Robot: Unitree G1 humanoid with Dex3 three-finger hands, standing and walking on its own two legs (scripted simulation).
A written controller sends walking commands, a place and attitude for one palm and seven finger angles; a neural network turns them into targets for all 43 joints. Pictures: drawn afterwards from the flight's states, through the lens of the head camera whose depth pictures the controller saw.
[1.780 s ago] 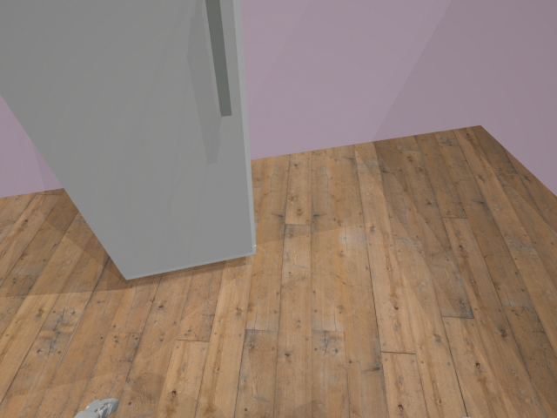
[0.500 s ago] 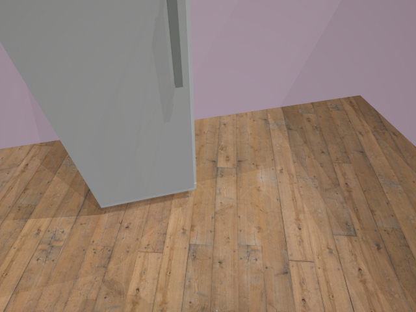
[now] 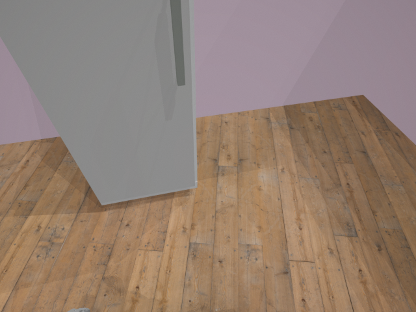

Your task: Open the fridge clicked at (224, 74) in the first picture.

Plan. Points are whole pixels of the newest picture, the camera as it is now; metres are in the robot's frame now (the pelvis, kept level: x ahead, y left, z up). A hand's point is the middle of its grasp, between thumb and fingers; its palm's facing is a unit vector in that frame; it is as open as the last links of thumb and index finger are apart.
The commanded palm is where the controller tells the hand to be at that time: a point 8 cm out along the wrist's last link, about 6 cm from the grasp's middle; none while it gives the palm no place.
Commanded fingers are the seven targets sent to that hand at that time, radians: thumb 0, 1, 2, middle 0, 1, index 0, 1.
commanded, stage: turn to face it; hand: right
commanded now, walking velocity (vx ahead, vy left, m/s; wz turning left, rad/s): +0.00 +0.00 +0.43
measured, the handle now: (176, 31) +0.79 +0.13 +0.16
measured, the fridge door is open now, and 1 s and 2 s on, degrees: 0 0 0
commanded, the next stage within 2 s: take the last steps up to it in 0.58 s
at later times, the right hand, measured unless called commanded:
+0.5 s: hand out of the picture +0.03 -0.18 -0.17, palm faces -0.11 +0.96 -0.24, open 7.3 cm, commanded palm none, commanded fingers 0.00 -0.90 -0.90 0.20 0.30 0.20 0.30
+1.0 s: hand out of the picture +0.08 -0.22 -0.18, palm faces -0.28 +0.95 -0.15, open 7.4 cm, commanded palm none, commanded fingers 0.00 -0.90 -0.90 0.20 0.30 0.20 0.30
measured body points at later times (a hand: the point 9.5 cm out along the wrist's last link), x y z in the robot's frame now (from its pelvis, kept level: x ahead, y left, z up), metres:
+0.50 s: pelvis -0.04 +0.01 -0.01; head +0.01 +0.03 +0.43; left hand +0.00 +0.27 -0.17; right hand +0.03 -0.23 -0.16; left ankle +0.00 +0.11 -0.74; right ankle -0.05 -0.13 -0.69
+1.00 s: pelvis -0.02 -0.04 +0.00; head +0.00 -0.09 +0.45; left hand -0.11 +0.18 -0.12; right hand +0.09 -0.27 -0.17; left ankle -0.07 +0.12 -0.65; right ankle -0.06 -0.14 -0.74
